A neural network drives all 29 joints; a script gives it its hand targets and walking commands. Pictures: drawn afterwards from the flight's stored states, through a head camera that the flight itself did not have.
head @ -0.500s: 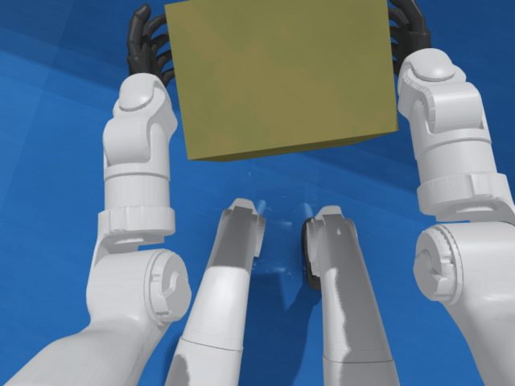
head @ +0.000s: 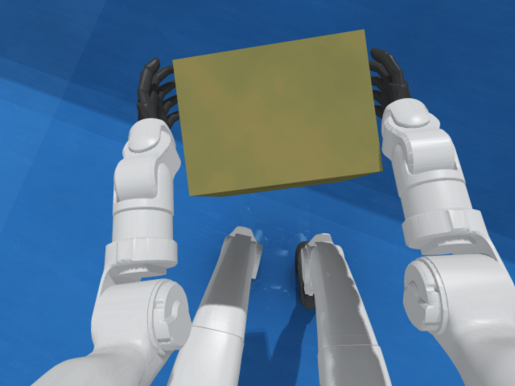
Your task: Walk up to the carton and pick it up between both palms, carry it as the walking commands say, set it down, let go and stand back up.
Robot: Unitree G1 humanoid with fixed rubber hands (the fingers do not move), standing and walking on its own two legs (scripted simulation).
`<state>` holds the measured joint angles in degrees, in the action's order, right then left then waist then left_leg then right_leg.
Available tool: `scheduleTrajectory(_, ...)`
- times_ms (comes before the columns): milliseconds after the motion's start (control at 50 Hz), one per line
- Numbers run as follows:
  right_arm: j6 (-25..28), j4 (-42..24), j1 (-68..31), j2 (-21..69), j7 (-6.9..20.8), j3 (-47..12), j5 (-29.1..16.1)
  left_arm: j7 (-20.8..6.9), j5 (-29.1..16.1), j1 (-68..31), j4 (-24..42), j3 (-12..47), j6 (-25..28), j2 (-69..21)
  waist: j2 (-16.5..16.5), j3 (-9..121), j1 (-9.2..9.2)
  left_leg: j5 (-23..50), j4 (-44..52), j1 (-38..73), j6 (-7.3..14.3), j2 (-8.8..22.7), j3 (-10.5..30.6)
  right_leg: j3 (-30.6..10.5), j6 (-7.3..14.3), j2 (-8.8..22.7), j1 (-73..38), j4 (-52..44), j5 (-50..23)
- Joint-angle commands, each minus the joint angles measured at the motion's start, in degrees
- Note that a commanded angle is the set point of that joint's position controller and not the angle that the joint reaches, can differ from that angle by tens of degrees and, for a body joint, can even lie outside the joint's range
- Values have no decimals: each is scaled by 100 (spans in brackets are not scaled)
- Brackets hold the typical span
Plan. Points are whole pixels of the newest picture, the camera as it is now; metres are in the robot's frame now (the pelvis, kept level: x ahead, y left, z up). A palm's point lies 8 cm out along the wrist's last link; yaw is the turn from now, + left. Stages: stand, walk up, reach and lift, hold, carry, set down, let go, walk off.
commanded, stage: reach and lift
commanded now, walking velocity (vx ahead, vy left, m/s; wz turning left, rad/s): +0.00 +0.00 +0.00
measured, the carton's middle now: (276, 133) +0.46 +0.04 -0.12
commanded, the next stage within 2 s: none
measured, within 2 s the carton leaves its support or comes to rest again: neither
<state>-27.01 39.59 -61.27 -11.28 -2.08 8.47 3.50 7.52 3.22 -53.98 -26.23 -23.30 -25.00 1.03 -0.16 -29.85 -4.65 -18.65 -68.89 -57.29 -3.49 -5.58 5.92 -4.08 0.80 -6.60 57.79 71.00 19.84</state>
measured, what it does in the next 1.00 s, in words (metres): rises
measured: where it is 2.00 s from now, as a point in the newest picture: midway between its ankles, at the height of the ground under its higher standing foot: (272, 281)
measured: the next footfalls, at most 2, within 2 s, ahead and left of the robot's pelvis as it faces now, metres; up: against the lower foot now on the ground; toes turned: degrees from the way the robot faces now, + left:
none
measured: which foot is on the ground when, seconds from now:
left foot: down 0.00-1.00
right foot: down 0.00-1.00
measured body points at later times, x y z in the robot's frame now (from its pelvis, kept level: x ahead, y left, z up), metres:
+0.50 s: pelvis +0.03 +0.01 +0.06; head +0.20 +0.01 +0.48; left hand +0.43 +0.21 +0.03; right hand +0.48 -0.11 +0.02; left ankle +0.15 +0.14 -0.62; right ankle +0.15 -0.09 -0.62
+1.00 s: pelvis +0.13 +0.00 +0.12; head +0.12 -0.01 +0.57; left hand +0.42 +0.21 +0.13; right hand +0.46 -0.12 +0.11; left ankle +0.15 +0.14 -0.62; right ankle +0.15 -0.09 -0.62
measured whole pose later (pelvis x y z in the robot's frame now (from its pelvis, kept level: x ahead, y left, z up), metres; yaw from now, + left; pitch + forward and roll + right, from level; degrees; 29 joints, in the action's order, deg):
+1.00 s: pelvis +0.13 +0.00 +0.12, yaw +0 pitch +0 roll +1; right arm -31.6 36.7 -24.1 2.2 1.3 11.6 13.9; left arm 2.0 13.7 -19.7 -25.2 -22.0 -31.0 -7.9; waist -0.8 1.8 -5.8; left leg -12.9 -28.9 -15.9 -0.9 -3.2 6.9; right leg -6.4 1.9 -4.5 16.3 31.3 14.4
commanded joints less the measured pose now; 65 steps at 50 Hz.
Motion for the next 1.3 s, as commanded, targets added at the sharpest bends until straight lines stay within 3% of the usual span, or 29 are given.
scheduleTrajectory(0,664,-1900,-4579,7024,1552,-2978,-1378,-1995,-1098,-4246,264,4320,30,-6370,252,12346,-438,240,1182,2873,355,-162,-468,-242,-117,72,-3335,-1379,-80)
scheduleTrajectory(20,655,-1756,-4456,6692,1578,-2736,-1221,-2006,-1296,-4422,357,4368,20,-6627,253,12156,-134,427,1200,2927,285,-152,-406,-242,-47,90,-3418,-1514,-190)
scheduleTrajectory(100,703,-2291,-4387,6785,1634,-2965,-1398,-1979,-1339,-4326,983,4787,2,-6769,-63,13086,-34,918,1512,3943,250,-222,-355,-155,1,-19,-3941,-1642,-784)
scheduleTrajectory(140,670,-1671,-4245,6798,1666,-2782,-1126,-2003,-978,-4121,317,4247,60,-6375,312,11899,-388,210,1544,2978,304,-165,-414,-200,-41,55,-3454,-1786,7)
scheduleTrajectory(160,697,-2440,-4437,6834,1658,-2998,-1341,-2008,-1293,-3871,544,4533,-21,-6803,274,12708,-73,639,1673,3749,328,-184,-380,-235,-54,60,-4327,-2013,-463)
scheduleTrajectory(180,738,-2341,-4818,6837,1657,-2996,-1367,-2010,-1191,-4040,407,4369,1,-6563,352,12176,-239,259,1663,3302,361,-161,-304,-284,-43,98,-3954,-1951,-110)
scheduleTrajectory(200,736,-2720,-4686,6756,1645,-2998,-1302,-1990,-1256,-3884,647,4512,-21,-6721,261,12571,-34,603,1769,3891,326,-226,-324,-125,-46,10,-4351,-1995,-590)
scheduleTrajectory(240,678,-1298,-3931,6763,1755,-2456,-1078,-1981,-879,-3512,-201,4227,-75,-6717,-59,10944,-125,24,2001,3489,314,-115,-266,-191,19,95,-3294,-2157,85)
scheduleTrajectory(280,679,-1536,-3289,7295,1820,-2741,-986,-2059,-954,-3080,389,4400,73,-6972,438,11913,-61,1131,1978,3953,329,-136,-359,-141,-20,13,-4068,-2318,-931)
scheduleTrajectory(340,868,-2258,-4217,6964,1794,-2968,-1293,-2015,-1170,-3729,735,4720,79,-6956,89,11675,-34,801,2163,4318,287,-124,-201,-232,25,48,-4140,-2319,-781)
scheduleTrajectory(360,868,-2174,-4127,6900,1819,-2979,-1291,-2038,-989,-3427,599,4600,92,-6789,91,11676,-331,881,2284,4320,288,-88,-313,-251,-11,69,-4129,-2442,-703)
scheduleTrajectory(440,802,-1185,-3248,7070,1848,-2315,-748,-2037,-786,-3126,96,4367,39,-7101,25,9829,75,257,2569,3862,250,-47,-242,-176,60,103,-3828,-2777,-291)
scheduleTrajectory(540,847,-920,-2474,7289,1877,-1973,-560,-2070,-375,-1960,-584,3615,72,-7270,103,7843,-306,794,2943,3706,243,97,-334,-120,75,149,-3281,-3029,-750)
scheduleTrajectory(600,766,-739,-2284,7150,1916,-1686,-471,-2087,-336,-1880,-798,3621,-161,-7368,-61,7203,8,309,3261,4091,265,195,-126,-88,122,173,-3245,-3344,-293)
scheduleTrajectory(640,802,-1119,-2988,6904,1989,-1789,-532,-2098,-196,-1611,-1169,3376,-224,-7521,22,7113,-284,-356,3492,4108,301,188,-101,-54,112,158,-3226,-3428,351)
scheduleTrajectory(700,544,-543,-1814,7170,1876,-1573,-266,-2145,-433,-1519,-895,3306,-300,-7232,451,6656,78,172,3727,4140,269,217,-261,-40,43,222,-4057,-3900,-40)
scheduleTrajectory(720,421,55,-1285,7241,1933,-1140,58,-2113,0,-1067,-1250,2672,-356,-6808,355,5798,-150,11,3890,3968,310,243,-156,-38,91,245,-3736,-3917,2)
scheduleTrajectory(760,367,-29,-1018,6893,1948,-954,120,-2088,203,-537,-1424,2540,-470,-6917,15,5306,-149,495,4109,4023,265,205,-178,-54,132,265,-3967,-4125,-381)
scheduleTrajectory(820,352,-1003,-1404,6898,1861,-1626,-204,-2152,121,-137,-1331,2585,-525,-6848,282,5753,-403,1308,4108,4577,315,155,-311,-133,34,337,-4753,-4336,-970)
scheduleTrajectory(920,149,-1399,-243,7251,1694,-2046,-295,-2148,-276,444,-386,3367,-648,-6929,271,5760,-87,2259,4287,4910,229,78,-233,-140,-42,317,-5339,-4513,-2329)
scheduleTrajectory(980,101,-1746,-445,7021,1679,-2370,-422,-2130,-354,149,134,3721,-752,-6843,-139,5569,-104,1863,4385,5236,165,107,-309,-242,35,310,-5303,-4615,-1719)
scheduleTrajectory(1020,-60,-2253,-452,7442,1669,-2789,-606,-2127,-437,577,227,3731,-866,-6601,439,5534,-416,2229,4469,4742,261,126,-267,-169,-108,283,-5774,-4591,-2454)
scheduleTrajectory(1040,-8,-2747,-387,7552,1672,-3222,-984,-2121,-817,314,965,4587,-866,-7013,51,6214,-174,2822,4403,5508,194,97,-250,-219,-83,316,-5869,-4596,-2902)
scheduleTrajectory(1080,-285,-2699,313,7335,1519,-3234,-893,-2121,-576,1061,998,4144,-1066,-6426,162,5746,-459,3030,4434,5254,240,3,-327,-432,-182,417,-6120,-4690,-3524)
scheduleTrajectory(1140,-410,-3304,560,6969,1492,-3245,-866,-2173,-839,1219,1339,4628,-1299,-6686,59,5668,120,3156,4524,5529,111,23,-204,-303,-135,440,-6054,-4834,-3571)
scheduleTrajectory(1180,-591,-3471,697,7073,1511,-3352,-943,-2123,-765,1610,1545,4509,-1438,-6436,69,5397,-100,3219,4626,5663,157,97,-162,-290,-138,435,-5948,-4909,-3393)
scheduleTrajectory(1200,-746,-3023,1301,6958,1512,-3086,-709,-2087,-719,1284,1980,4726,-1526,-6369,-274,4876,196,3117,4753,5659,83,105,-163,-267,-91,444,-5783,-5010,-3194)
scheduleTrajectory(1220,-815,-3068,1069,7039,1574,-3147,-763,-2120,-688,1372,1796,4591,-1627,-6372,-131,5109,15,2705,4798,5364,79,112,-142,-219,-155,425,-6112,-5073,-2882)
scheduleTrajectory(1280,-966,-3489,1147,6749,1506,-3149,-628,-2170,-638,1471,1803,4501,-1679,-6223,-33,4565,180,2427,4836,5376,126,81,-175,-205,-100,414,-5867,-5183,-2624)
